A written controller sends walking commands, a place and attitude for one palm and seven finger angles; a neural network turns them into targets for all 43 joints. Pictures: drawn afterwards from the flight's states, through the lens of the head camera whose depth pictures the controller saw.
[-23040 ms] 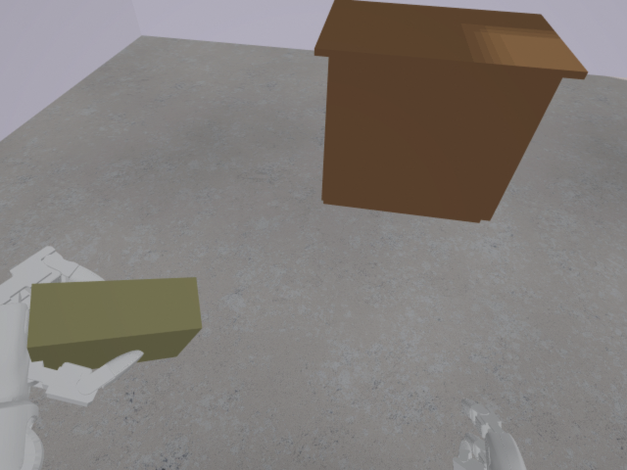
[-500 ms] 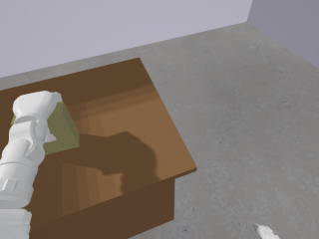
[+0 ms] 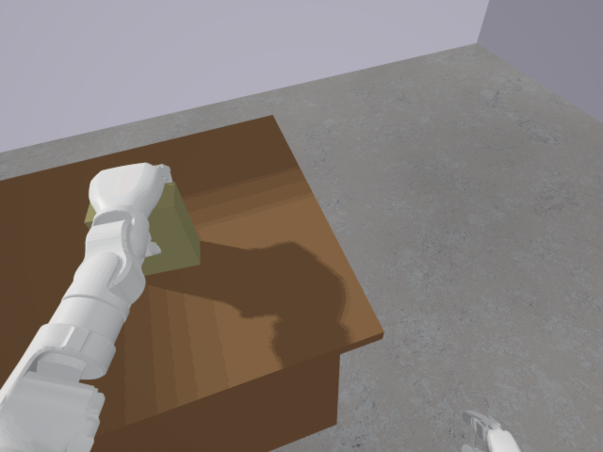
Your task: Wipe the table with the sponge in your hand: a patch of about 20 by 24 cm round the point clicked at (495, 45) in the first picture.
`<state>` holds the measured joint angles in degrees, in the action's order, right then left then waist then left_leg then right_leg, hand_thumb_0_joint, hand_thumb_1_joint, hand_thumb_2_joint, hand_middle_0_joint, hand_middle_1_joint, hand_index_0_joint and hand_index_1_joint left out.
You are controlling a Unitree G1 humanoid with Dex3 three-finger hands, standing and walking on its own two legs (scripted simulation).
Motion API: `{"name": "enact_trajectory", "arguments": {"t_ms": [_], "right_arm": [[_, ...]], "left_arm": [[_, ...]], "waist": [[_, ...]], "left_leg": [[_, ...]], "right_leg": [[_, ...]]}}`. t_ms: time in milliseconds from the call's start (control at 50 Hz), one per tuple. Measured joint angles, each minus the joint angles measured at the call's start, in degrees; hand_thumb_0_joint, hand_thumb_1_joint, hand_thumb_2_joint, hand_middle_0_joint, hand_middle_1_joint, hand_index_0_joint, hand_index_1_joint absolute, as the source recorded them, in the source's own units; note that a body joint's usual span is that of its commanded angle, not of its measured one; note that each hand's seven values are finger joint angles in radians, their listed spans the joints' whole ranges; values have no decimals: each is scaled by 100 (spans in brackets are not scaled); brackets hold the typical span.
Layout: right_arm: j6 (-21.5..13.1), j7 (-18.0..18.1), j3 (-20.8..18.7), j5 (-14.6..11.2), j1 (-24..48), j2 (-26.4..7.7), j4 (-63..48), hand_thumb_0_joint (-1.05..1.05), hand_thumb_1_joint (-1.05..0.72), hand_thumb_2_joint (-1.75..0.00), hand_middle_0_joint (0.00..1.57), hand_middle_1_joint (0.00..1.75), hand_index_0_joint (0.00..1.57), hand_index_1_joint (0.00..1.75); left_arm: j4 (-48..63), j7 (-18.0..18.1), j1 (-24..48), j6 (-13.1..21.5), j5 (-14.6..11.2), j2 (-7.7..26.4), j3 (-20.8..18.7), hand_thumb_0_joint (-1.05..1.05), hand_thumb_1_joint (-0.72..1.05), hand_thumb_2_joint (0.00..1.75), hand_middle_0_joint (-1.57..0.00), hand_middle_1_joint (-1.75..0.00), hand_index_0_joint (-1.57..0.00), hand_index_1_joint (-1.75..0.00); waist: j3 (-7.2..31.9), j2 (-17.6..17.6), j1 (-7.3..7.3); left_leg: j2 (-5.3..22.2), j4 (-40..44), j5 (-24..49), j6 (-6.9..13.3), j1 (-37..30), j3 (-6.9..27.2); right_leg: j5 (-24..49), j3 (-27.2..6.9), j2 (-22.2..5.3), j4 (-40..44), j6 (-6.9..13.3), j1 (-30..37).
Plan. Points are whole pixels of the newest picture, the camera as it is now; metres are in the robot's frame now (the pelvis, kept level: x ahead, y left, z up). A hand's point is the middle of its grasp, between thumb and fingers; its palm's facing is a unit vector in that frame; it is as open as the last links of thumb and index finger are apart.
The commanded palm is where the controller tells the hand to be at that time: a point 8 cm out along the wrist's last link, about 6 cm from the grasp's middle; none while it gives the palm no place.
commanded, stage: slide across to the middle lane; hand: left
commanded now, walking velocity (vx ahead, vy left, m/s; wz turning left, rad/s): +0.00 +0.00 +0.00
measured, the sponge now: (155, 242) +0.39 +0.27 +0.05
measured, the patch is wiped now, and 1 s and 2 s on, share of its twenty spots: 0.50 0.75 0.75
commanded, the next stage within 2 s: wipe back along the middle lane in 0.18 s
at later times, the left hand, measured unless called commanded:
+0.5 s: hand (166, 223) +0.38 +0.23 +0.10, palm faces +0.01 -0.03 -1.00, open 9.6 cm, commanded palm +0.35 +0.22 +0.14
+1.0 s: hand (168, 248) +0.34 +0.21 +0.10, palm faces +0.06 -0.04 -1.00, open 9.6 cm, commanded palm +0.30 +0.20 +0.13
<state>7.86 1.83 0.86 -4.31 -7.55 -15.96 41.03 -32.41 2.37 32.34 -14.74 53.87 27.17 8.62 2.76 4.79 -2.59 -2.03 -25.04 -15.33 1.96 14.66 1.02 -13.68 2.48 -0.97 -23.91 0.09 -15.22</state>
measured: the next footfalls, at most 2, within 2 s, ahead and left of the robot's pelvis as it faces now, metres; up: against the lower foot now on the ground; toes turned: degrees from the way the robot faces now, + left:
none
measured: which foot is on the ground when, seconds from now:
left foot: down 0.00-1.00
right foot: down 0.00-1.00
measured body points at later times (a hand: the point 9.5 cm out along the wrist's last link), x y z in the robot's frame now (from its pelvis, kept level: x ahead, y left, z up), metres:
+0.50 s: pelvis +0.02 -0.01 +0.00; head +0.03 -0.05 +0.45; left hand +0.38 +0.23 +0.15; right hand +0.21 -0.25 -0.12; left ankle -0.03 +0.10 -0.74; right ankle -0.02 -0.12 -0.74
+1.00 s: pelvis +0.00 -0.01 +0.00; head +0.00 -0.06 +0.45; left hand +0.33 +0.21 +0.15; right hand +0.21 -0.24 -0.11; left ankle -0.03 +0.10 -0.74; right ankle -0.02 -0.12 -0.74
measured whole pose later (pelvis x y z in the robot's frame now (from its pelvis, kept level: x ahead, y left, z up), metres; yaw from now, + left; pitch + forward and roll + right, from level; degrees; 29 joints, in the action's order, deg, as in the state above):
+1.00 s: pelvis +0.00 -0.01 +0.00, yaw -1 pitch +2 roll +0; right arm 10.3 -0.8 1.9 -5.1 -3.6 -16.9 37.6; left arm -10.8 4.0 16.3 -29.8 54.8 21.9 13.9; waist 3.6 6.2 -3.7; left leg -1.2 -25.3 -16.4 1.1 10.7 -0.1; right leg -15.4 1.3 -0.1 -26.3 0.9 -12.7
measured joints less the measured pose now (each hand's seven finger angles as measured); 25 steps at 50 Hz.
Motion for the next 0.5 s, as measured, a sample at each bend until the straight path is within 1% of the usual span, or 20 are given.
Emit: {"name": "enact_trajectory", "arguments": {"t_ms": [40, 140, 280, 380, 500], "right_arm": [[23, -31, 21, 13, 70, 10, -28, 1, -90, -89, 20, 30, 20, 30], [80, -119, 24, 28, 178, -8, -94, 1, -90, -89, 20, 30, 20, 30], [167, -104, 47, -3, 307, -79, -86, 1, -90, -89, 20, 30, 20, 30], [182, -83, 52, -14, 339, -103, -139, 1, -90, -89, 20, 30, 20, 30], [186, -179, 7, -1, 274, -136, -253, 1, -90, -89, 19, 30, 20, 30]], "left_arm": [[72, 36, -27, -147, 48, -79, 28, 1, -50, 112, -78, -142, -78, -140], [348, 85, -170, -569, 76, -237, 145, 0, -49, 112, -78, -142, -78, -140], [608, -22, -246, -973, 7, -313, 354, 0, -49, 112, -77, -144, -77, -142], [661, -164, -243, -1035, 18, -288, 376, 0, -49, 112, -77, -144, -77, -142], [1308, -74, -821, -936, 55, -309, 308, 1, -48, 112, -76, -144, -76, -143]], "waist": [[9, 7, 5], [37, 47, -23], [13, 62, -69], [-1, 38, -50], [43, 95, -62]], "left_leg": [[6, 31, -7, -4, -35, -14], [21, 66, -39, -20, -100, -15], [41, 60, -89, -42, -206, 34], [57, 69, -95, -65, -248, 48], [83, 56, -127, -76, -300, -2]], "right_leg": [[-12, -15, 6, 11, -1, 20], [-56, -19, 21, 21, 8, 71], [-128, 30, 42, 3, 35, 186], [-154, 43, 57, -17, 63, 216], [-169, -7, 84, -41, 68, 243]]}}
